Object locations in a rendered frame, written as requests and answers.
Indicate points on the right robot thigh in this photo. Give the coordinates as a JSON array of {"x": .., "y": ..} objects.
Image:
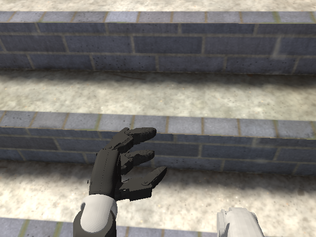
[{"x": 237, "y": 222}]

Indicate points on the robot left forearm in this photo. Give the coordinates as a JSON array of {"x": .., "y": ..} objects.
[{"x": 97, "y": 217}]

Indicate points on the robot left hand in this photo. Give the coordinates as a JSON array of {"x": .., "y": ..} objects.
[{"x": 114, "y": 160}]

